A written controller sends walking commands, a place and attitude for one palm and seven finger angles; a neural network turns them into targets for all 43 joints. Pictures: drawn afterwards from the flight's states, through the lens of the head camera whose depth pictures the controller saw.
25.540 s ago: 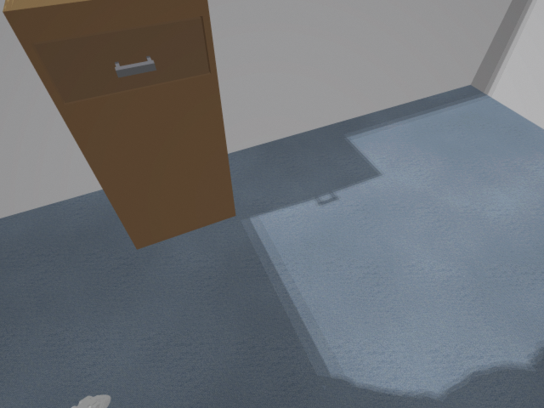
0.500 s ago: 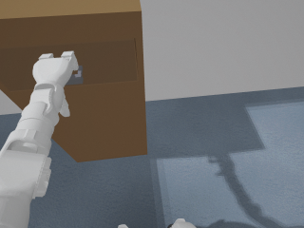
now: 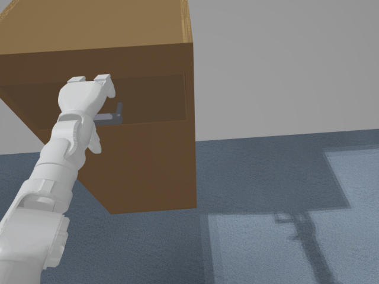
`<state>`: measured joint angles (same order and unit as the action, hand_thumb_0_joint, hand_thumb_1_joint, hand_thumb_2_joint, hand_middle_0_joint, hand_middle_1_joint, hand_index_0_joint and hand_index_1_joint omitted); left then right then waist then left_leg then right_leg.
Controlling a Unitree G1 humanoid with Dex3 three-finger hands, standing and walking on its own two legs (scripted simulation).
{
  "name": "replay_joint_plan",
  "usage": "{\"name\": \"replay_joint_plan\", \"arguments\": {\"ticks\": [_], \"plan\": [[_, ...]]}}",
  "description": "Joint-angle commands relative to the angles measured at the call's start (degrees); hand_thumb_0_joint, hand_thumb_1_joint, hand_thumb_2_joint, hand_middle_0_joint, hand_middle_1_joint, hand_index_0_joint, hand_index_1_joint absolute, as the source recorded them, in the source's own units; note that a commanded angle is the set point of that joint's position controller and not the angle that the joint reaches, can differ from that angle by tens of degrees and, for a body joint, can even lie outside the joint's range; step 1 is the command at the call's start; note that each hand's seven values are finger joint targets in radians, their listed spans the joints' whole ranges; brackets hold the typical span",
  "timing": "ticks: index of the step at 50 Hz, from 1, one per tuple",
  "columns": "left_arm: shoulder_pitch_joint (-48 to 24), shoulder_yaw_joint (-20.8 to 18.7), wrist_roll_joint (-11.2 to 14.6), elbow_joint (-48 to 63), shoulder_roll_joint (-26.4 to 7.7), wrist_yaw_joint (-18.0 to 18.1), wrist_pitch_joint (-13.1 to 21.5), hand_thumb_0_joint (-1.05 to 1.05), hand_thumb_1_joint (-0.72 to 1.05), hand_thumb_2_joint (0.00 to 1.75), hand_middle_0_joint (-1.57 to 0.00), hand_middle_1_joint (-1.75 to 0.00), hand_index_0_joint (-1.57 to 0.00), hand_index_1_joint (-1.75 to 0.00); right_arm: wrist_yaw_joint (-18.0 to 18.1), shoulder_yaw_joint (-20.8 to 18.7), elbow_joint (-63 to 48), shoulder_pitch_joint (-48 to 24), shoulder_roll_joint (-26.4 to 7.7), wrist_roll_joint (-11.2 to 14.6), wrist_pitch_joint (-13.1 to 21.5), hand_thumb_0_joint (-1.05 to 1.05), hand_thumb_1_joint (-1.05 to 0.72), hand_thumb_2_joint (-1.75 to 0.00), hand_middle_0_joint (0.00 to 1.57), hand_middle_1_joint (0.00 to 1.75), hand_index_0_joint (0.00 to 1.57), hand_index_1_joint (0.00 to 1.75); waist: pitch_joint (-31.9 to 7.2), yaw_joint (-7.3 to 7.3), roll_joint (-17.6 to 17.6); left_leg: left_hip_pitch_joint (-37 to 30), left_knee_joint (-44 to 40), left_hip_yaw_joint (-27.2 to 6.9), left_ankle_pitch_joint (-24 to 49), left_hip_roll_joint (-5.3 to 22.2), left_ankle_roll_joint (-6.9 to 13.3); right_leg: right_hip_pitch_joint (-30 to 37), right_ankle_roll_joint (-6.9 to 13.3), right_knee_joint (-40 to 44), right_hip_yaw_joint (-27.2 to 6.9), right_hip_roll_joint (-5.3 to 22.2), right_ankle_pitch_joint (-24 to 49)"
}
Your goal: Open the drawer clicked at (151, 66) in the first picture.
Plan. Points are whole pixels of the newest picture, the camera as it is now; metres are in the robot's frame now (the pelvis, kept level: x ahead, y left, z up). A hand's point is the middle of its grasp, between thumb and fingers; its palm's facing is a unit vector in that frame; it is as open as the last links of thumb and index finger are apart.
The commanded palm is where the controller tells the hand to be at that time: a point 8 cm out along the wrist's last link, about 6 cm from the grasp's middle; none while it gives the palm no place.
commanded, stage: lift the fingers back up to retry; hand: left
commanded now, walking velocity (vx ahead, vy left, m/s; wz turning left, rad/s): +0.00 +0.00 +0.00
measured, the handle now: (101, 113) +0.50 +0.23 +0.05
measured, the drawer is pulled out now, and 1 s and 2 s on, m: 0.00 0.00 0.00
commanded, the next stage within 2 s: re-aim the fingers above the handle in 0.18 s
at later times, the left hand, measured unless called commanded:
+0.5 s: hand (88, 115) +0.44 +0.22 +0.11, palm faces +0.00 -0.02 -1.00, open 13.8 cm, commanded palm +0.43 +0.23 +0.17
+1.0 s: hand (87, 112) +0.45 +0.23 +0.11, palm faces +0.00 -0.02 -1.00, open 13.8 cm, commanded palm +0.43 +0.23 +0.17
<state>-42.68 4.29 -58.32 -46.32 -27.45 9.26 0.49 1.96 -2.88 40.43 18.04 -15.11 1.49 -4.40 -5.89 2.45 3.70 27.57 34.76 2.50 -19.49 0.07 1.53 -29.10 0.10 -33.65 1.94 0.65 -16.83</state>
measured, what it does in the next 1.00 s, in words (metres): stands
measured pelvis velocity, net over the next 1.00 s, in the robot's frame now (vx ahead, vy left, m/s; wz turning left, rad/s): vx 0.00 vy -0.01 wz -0.01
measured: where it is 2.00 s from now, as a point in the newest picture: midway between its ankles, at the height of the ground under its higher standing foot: outside the picture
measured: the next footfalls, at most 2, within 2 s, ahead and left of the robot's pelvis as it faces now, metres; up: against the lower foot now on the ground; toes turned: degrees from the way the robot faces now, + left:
none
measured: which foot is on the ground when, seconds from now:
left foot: down 0.00-1.00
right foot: down 0.00-1.00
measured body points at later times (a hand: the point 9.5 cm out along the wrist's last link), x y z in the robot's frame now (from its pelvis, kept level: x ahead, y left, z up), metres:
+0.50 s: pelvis +0.00 -0.02 +0.00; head +0.05 -0.04 +0.45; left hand +0.44 +0.22 +0.16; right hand +0.12 -0.28 -0.13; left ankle -0.03 +0.10 -0.73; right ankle -0.01 -0.12 -0.73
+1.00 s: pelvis +0.00 -0.01 +0.00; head +0.05 -0.03 +0.45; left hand +0.45 +0.23 +0.16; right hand +0.05 -0.28 -0.13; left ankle -0.03 +0.10 -0.73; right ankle -0.01 -0.12 -0.73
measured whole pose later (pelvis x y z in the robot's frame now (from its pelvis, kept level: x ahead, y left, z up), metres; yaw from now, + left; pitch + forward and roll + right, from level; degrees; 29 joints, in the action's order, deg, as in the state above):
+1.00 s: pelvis +0.00 -0.01 +0.00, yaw -1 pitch +11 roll +0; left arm -41.9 1.7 -57.6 -46.7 -30.6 6.1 3.0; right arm 2.5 -2.7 40.3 18.0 -15.7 2.2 -6.2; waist -5.3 2.5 3.3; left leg 24.9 32.3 3.1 -18.3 0.5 1.0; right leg -27.3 0.7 -32.4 1.3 0.1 -16.1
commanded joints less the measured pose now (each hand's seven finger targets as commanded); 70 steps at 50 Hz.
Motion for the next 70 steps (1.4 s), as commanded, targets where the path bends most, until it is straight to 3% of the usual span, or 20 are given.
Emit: {"name": "replay_joint_plan", "arguments": {"ticks": [1,7,11,15,19,22,24,26,32,38,39,41,43,51,54,56,58,61,63,70], "plan": [[-27.26,-5.3,1.13,14.65,-14.77,1.41,-2.94,0.0,-0.5,0.3,-0.3,-1.2,-0.3,-1.2,0.31,-2.44,-5.44,0.55,-8.17,0.21,0.69,0.0,-0.9,-0.9,0.2,0.3,0.2,0.3,-22.94,-0.06,-0.65,-16.49,-2.03,-2.32,35.39,-0.22,0.37,12.04,1.7,2.24,0.32,-3.0,23.3],[-19.86,-5.38,1.2,11.26,-15.7,-4.07,-3.54,0.0,-0.5,0.3,-0.3,-1.2,-0.3,-1.2,1.02,-1.33,-7.49,-2.54,-8.46,0.75,-1.16,0.0,-0.9,-0.9,0.2,0.3,0.2,0.3,-18.05,-1.58,-5.97,-11.47,-4.27,-0.45,28.01,-1.03,1.03,16.54,1.62,3.35,-0.26,-2.09,24.85],[-21.53,-4.14,1.63,16.09,-14.62,-5.66,-0.14,0.0,-0.5,0.3,-0.3,-1.2,-0.3,-1.2,1.44,-1.51,-8.56,-2.97,-7.9,0.58,-1.32,0.0,-0.9,-0.9,0.2,0.3,0.2,0.3,-19.42,-1.19,-3.66,-13.11,-3.67,-0.31,28.62,-1.26,1.15,16.48,1.54,3.23,-0.84,-1.83,25.76],[-23.38,-4.73,2.04,16.63,-15.02,-4.67,2.28,0.0,-0.5,0.3,-0.3,-1.2,-0.3,-1.2,1.62,-1.6,-8.15,-2.99,-7.55,0.54,-1.13,0.0,-0.9,-0.9,0.2,0.3,0.2,0.3,-18.06,-0.56,-3.33,-12.69,-3.08,-0.4,27.19,-1.58,1.14,14.99,1.5,3.06,-0.95,-1.86,25.06],[-25.93,-7.1,1.51,15.84,-18.1,-2.36,2.77,0.0,-0.5,0.3,-0.3,-1.2,-0.3,-1.2,1.62,-1.87,-6.98,-2.32,-7.62,0.26,-0.68,0.0,-0.9,-0.9,0.2,0.3,0.2,0.3,-20.28,-0.53,-1.53,-12.41,-2.52,-0.35,26.28,-1.84,0.92,15.16,1.53,2.68,-1.34,-1.75,24.67],[-26.62,-6.39,1.29,15.78,-17.24,-1.34,2.43,0.0,-0.5,0.3,-0.3,-1.2,-0.3,-1.2,1.38,-1.96,-6.65,-2.21,-7.51,0.19,-0.55,0.0,-0.9,-0.9,0.2,0.3,0.2,0.3,-21.85,-0.6,-0.21,-12.55,-2.24,-0.25,27.99,-1.96,0.78,15.84,1.65,2.07,-1.28,-1.78,26.59],[-25.03,-6.2,1.53,15.35,-16.91,-1.4,1.91,0.0,-0.5,0.3,-0.3,-1.2,-0.3,-1.2,1.19,-2.1,-6.75,-2.02,-7.53,0.22,-0.6,0.0,-0.9,-0.9,0.2,0.3,0.2,0.3,-23.01,-0.73,-0.61,-12.63,-2.22,-0.25,28.54,-1.92,0.86,16.9,1.57,2.12,-1.25,-1.76,27.12],[-24.66,-5.08,1.49,11.35,-15.9,-1.9,0.9,0.0,-0.5,0.3,-0.3,-1.2,-0.3,-1.2,1.4,-1.9,-6.24,-2.13,-7.9,0.51,-0.8,0.0,-0.9,-0.9,0.2,0.3,0.2,0.3,-18.66,0.29,-3.29,-10.66,-2.91,-0.12,24.77,-1.78,0.89,15.03,1.32,2.9,-0.92,-1.75,24.53],[-25.01,-5.15,1.82,12.16,-16.28,-3.54,2.14,0.0,-0.5,0.3,-0.3,-1.2,-0.3,-1.2,1.64,-2.06,-6.59,-1.1,-8.06,0.47,-0.88,0.0,-0.9,-0.9,0.2,0.3,0.2,0.3,-19.85,-0.12,-2.51,-11.27,-3.35,-0.36,24.8,-1.64,1.03,15.51,1.54,3.06,-1.14,-1.83,23.87],[-24.44,-10.45,0.85,8.68,-22.54,-1.81,3.37,0.0,-0.5,0.3,-0.3,-1.2,-0.3,-1.2,1.97,-1.86,-6.18,-0.41,-8.73,0.34,-0.84,0.0,-0.9,-0.9,0.2,0.3,0.2,0.3,-18.81,-0.94,-4.52,-7.4,-4.0,-0.07,22.0,-1.46,1.06,16.54,1.43,3.21,-1.68,-1.71,21.64],[-25.65,-10.14,0.44,9.34,-22.54,-1.3,3.54,0.0,-0.5,0.3,-0.3,-1.2,-0.3,-1.2,1.93,-1.91,-6.29,-0.44,-8.42,0.5,-0.68,0.0,-0.9,-0.9,0.2,0.3,0.2,0.3,-19.44,-0.94,-2.74,-7.6,-3.94,0.0,21.93,-1.47,0.97,15.99,1.42,2.88,-1.73,-1.75,21.41],[-25.7,-8.95,0.27,10.53,-20.53,-0.5,3.61,0.0,-0.5,0.3,-0.3,-1.2,-0.3,-1.2,1.57,-2.26,-6.36,0.1,-8.12,0.32,-0.19,0.0,-0.9,-0.9,0.2,0.3,0.2,0.3,-20.82,-1.0,-0.32,-9.63,-3.7,0.03,23.82,-1.34,0.85,15.25,1.71,2.59,-1.39,-2.02,21.99],[-24.36,-9.69,0.48,10.59,-21.24,-0.33,3.47,0.0,-0.5,0.3,-0.3,-1.2,-0.3,-1.2,1.53,-2.43,-6.49,0.51,-8.51,0.26,-0.23,0.0,-0.9,-0.9,0.2,0.3,0.2,0.3,-22.6,-0.84,-1.75,-10.03,-3.39,-0.11,25.21,-1.32,0.95,16.44,1.7,2.56,-1.47,-2.22,22.97],[-26.41,-5.62,0.81,10.89,-17.0,-1.02,1.72,0.0,-0.5,0.3,-0.3,-1.2,-0.3,-1.2,1.36,-2.42,-5.75,0.34,-8.6,0.73,-0.01,0.0,-0.9,-0.9,0.2,0.3,0.2,0.3,-18.73,0.44,-1.7,-11.66,-4.29,-0.71,23.15,-0.9,0.9,12.25,1.72,3.56,-0.67,-2.42,19.07],[-26.97,-6.22,0.88,12.76,-17.57,-1.18,1.99,0.0,-0.5,0.3,-0.3,-1.2,-0.3,-1.2,1.37,-2.51,-5.88,0.36,-8.48,0.54,0.04,0.0,-0.9,-0.9,0.2,0.3,0.2,0.3,-20.9,0.0,-1.1,-13.2,-3.99,-0.9,25.5,-0.89,0.92,13.17,1.82,3.39,-0.81,-2.42,20.28],[-27.96,-3.88,0.88,14.42,-14.62,-1.05,2.06,0.0,-0.5,0.3,-0.3,-1.2,-0.3,-1.2,1.14,-2.43,-6.22,-0.23,-8.09,0.51,0.18,0.0,-0.9,-0.9,0.2,0.3,0.2,0.3,-20.47,0.17,0.74,-14.39,-3.92,-1.17,26.64,-0.77,0.65,11.63,2.0,3.24,-0.47,-2.51,19.73],[-24.71,-6.95,0.91,14.1,-17.24,-0.71,1.63,0.0,-0.5,0.3,-0.3,-1.2,-0.3,-1.2,0.99,-2.54,-6.36,-0.37,-8.41,0.36,0.06,0.0,-0.9,-0.9,0.2,0.3,0.2,0.3,-21.59,-0.87,-0.96,-14.67,-3.79,-1.27,28.81,-0.59,0.56,13.22,2.12,3.1,-0.37,-2.68,20.69],[-23.88,-6.6,0.61,12.06,-16.62,-0.24,0.12,0.0,-0.5,0.3,-0.3,-1.2,-0.3,-1.2,0.72,-1.96,-6.41,-1.33,-8.17,0.45,-0.11,0.0,-0.9,-0.9,0.2,0.3,0.2,0.3,-19.04,-1.18,-1.86,-12.46,-4.43,-1.02,27.24,-0.62,0.36,13.25,2.0,2.88,-0.05,-2.48,20.55],[-21.88,-11.36,0.02,9.52,-22.89,-0.24,-0.68,0.0,-0.5,0.3,-0.3,-1.2,-0.3,-1.2,1.21,-1.61,-6.64,-2.07,-8.82,0.35,-0.47,0.0,-0.9,-0.9,0.2,0.3,0.2,0.3,-18.87,-2.21,-3.72,-10.35,-4.95,-0.5,25.22,-0.82,0.54,15.92,1.96,3.23,-0.49,-2.27,20.39],[-27.75,-2.45,1.11,12.65,-14.11,-3.42,1.48,0.0,-0.5,0.3,-0.3,-1.2,-0.3,-1.2,1.95,-2.04,-7.13,-1.17,-8.23,0.72,0.34,0.0,-0.9,-0.9,0.2,0.3,0.2,0.3,-18.02,1.43,-2.44,-14.05,-4.04,-0.8,22.82,-0.87,1.11,11.35,1.53,4.15,-0.74,-2.14,18.57]]}}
